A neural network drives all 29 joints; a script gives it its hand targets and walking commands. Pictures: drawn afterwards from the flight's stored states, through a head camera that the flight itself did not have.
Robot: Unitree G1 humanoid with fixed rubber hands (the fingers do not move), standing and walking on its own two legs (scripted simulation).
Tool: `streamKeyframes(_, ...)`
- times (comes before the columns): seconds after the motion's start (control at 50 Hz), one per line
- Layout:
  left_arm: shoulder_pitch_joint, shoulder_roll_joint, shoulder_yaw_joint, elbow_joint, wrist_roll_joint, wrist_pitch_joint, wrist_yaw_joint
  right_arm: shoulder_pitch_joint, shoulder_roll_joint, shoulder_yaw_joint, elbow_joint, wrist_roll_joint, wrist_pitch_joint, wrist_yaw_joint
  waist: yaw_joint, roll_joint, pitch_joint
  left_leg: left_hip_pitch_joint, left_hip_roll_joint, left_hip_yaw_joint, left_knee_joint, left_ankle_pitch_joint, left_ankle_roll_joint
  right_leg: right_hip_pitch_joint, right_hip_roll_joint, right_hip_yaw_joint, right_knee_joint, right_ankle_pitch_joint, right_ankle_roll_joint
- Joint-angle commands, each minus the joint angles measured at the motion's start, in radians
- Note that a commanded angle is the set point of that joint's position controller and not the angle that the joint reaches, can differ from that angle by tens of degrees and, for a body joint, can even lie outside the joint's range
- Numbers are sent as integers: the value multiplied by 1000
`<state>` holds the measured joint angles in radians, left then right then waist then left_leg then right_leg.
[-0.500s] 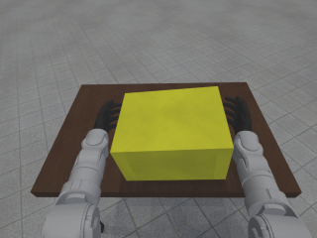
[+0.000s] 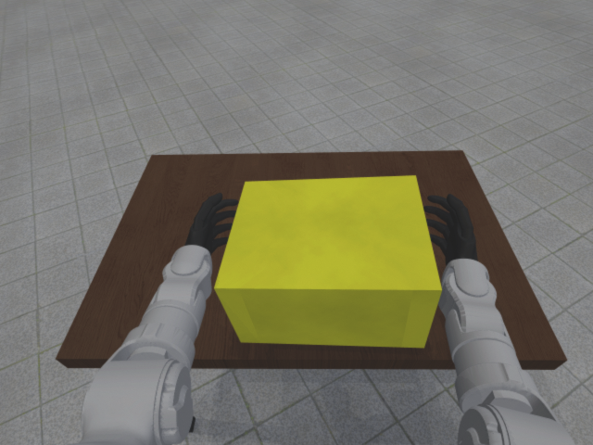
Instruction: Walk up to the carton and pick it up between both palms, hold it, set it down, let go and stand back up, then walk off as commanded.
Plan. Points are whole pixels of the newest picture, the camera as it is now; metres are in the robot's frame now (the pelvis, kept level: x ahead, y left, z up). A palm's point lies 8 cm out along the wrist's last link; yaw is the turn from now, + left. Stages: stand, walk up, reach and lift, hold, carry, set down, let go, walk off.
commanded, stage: set down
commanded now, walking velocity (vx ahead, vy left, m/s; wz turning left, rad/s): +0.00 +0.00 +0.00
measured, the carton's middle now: (328, 258) +0.40 -0.02 +0.02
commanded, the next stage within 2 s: none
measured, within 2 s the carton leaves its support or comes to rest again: rests again in 1.26 s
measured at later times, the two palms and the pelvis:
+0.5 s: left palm (200, 241) +0.42 +0.18 +0.05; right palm (444, 247) +0.39 -0.19 +0.06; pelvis +0.02 +0.01 +0.00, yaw +0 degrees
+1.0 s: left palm (205, 254) +0.42 +0.18 +0.01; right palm (436, 263) +0.39 -0.19 +0.02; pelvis +0.02 +0.01 +0.00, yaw +0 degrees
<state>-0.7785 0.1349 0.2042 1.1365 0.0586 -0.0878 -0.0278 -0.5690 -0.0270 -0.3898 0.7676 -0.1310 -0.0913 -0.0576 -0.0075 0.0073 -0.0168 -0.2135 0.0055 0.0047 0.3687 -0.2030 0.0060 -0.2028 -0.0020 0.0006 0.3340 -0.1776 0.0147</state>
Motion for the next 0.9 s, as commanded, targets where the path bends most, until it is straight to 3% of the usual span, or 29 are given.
streamKeyframes(0.0, -741, -465, -98, -202, 21, -156, -177, -701, 626, 356, -91, -109, -48, 151, -25, -87, -554, -114, -31, 62, -115, 164, 13, 402, -49, 4, 70, 519, 62)
streamKeyframes(0.18, -756, -452, -70, -192, 30, -189, -187, -683, 642, 330, -72, -144, -53, 148, -46, -93, -586, -149, -28, 59, -101, 208, 9, 420, -61, 6, 105, 655, 76)
streamKeyframes(0.26, -752, -462, -75, -184, 35, -194, -186, -674, 629, 315, -65, -153, -63, 148, -65, -76, -595, -149, -24, 50, -91, 237, 0, 414, -57, -5, 116, 680, 71)
streamKeyframes(0.34, -730, -463, -63, -179, 49, -201, -184, -656, 633, 313, -39, -156, -68, 146, -58, -73, -581, -136, -27, 53, -69, 276, -6, 405, -53, -5, 119, 711, 68)
streamKeyframes(0.46, -688, -481, -70, -176, 62, -206, -180, -624, 620, 294, -19, -173, -88, 144, -78, -61, -579, -90, -21, 47, -44, 366, -22, 372, -41, -18, 114, 734, 59)
streamKeyframes(0.5, -674, -486, -68, -169, 66, -208, -177, -624, 626, 303, -27, -172, -99, 146, -63, -59, -580, -81, -19, 53, -34, 391, -25, 365, -39, -21, 114, 734, 57)
streamKeyframes(0.62, -671, -504, -84, -169, 69, -240, -169, -605, 636, 295, -9, -191, -137, 142, -73, -55, -634, -83, -18, 50, -16, 438, -34, 354, -37, -26, 121, 771, 53)
streamKeyframes(0.8, -621, -497, -68, -103, 88, -283, -160, -592, 637, 282, 40, -216, -198, 140, -54, -56, -638, -122, -18, 55, 9, 474, -36, 332, -42, -27, 130, 808, 54)
streamKeyframes(0.88, -637, -503, -89, -92, 80, -313, -153, -587, 630, 262, 68, -235, -229, 141, -62, -44, -678, -116, -14, 50, 25, 491, -44, 292, -41, -36, 133, 793, 48)
